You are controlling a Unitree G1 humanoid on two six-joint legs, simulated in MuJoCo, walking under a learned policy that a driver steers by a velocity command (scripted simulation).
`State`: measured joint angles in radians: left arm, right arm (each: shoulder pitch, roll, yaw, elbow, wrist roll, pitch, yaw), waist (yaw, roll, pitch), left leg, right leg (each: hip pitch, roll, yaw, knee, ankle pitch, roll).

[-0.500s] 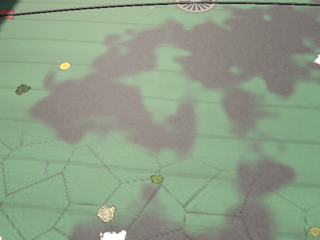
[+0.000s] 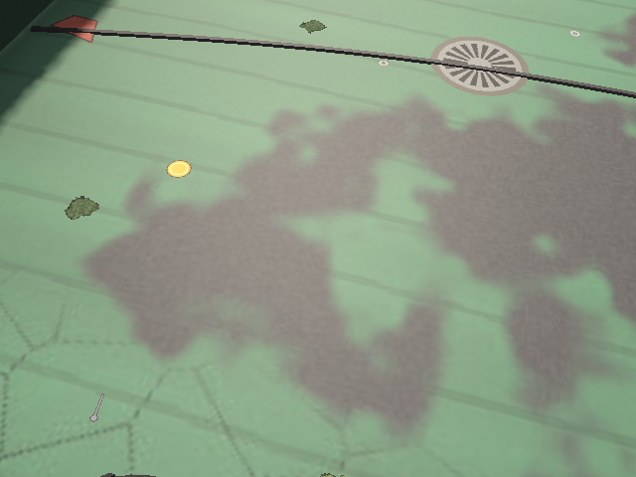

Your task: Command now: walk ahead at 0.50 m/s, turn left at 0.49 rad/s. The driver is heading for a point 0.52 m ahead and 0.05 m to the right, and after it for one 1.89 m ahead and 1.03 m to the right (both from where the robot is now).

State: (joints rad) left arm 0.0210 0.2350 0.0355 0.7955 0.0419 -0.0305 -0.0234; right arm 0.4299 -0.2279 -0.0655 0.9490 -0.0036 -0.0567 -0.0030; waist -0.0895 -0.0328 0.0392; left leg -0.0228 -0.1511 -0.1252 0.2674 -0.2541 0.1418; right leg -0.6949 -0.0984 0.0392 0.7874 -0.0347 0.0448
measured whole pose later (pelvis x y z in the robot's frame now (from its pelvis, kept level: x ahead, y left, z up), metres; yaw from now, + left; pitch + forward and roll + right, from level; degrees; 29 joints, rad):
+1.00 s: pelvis +0.29 -0.06 +0.00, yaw +5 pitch +1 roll +1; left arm 0.40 0.21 0.05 0.97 0.02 -0.07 0.00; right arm 0.26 -0.23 -0.06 0.99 -0.03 -0.05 0.02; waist 0.01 0.02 -0.01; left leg -0.42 0.03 0.02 0.94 -0.30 0.07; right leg -0.11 0.04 -0.05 0.33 -0.23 -0.07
